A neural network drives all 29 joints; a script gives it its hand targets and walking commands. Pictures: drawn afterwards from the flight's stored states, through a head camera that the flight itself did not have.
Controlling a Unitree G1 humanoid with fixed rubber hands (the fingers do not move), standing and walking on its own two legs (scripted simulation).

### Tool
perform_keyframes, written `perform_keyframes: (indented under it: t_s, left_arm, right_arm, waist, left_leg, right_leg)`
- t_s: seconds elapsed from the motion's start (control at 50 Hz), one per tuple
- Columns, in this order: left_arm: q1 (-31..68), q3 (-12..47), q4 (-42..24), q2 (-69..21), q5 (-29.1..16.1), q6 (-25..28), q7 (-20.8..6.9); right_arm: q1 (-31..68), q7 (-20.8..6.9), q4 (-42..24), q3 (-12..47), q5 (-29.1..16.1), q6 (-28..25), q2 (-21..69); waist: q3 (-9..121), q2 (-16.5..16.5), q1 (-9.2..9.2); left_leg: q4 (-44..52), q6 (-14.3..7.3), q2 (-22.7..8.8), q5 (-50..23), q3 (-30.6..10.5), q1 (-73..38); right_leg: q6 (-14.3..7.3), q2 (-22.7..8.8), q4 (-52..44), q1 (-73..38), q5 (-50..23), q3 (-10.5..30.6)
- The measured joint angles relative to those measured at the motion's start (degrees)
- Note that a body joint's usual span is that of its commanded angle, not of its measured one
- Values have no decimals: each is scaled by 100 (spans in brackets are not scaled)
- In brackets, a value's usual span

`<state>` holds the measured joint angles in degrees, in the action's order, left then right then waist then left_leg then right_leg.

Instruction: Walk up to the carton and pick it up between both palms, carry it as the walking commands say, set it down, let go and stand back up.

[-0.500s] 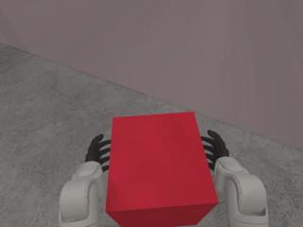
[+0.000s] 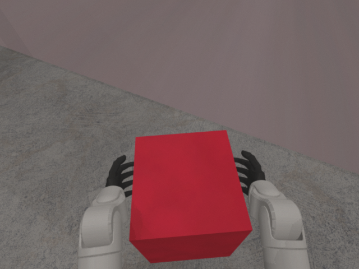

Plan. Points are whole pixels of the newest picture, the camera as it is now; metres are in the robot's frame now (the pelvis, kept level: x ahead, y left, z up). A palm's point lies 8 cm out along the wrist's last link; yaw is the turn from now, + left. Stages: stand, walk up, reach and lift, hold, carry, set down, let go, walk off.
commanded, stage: carry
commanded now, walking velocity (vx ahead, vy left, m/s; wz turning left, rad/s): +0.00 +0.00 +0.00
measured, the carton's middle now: (185, 200) +0.27 +0.00 +0.00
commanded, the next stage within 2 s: hold in 0.84 s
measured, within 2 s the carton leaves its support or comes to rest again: neither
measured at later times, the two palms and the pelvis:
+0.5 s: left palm (120, 190) +0.28 +0.14 +0.06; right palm (255, 185) +0.27 -0.15 +0.06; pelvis +0.01 +0.00 +0.00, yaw +0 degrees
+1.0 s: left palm (120, 207) +0.25 +0.14 +0.02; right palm (252, 204) +0.24 -0.15 +0.02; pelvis +0.00 +0.00 +0.01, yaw -4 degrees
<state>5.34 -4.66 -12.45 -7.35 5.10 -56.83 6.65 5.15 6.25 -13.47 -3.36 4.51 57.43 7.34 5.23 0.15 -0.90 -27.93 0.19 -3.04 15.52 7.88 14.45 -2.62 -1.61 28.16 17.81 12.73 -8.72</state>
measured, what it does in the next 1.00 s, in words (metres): stands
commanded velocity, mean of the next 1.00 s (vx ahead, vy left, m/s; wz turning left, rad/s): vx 0.00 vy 0.00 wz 0.00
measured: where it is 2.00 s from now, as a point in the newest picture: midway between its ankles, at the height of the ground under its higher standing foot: outside the picture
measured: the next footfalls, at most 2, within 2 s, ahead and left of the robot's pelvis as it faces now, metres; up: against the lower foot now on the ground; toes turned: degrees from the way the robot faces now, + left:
none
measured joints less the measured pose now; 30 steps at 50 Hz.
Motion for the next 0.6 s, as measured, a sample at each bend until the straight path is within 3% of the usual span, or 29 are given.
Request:
perform_keyframes:
  t_s: [0.6]
  left_arm:
    - [-33, -29, 474, 2, 26, 576, -35]
  right_arm:
    - [-62, -28, 430, 0, 73, -562, -4]
  waist:
    - [0, -49, -2]
  left_leg:
    - [-123, 65, -80, 123, -36, -16]
  right_leg:
    - [-34, 62, 76, -33, 107, -10]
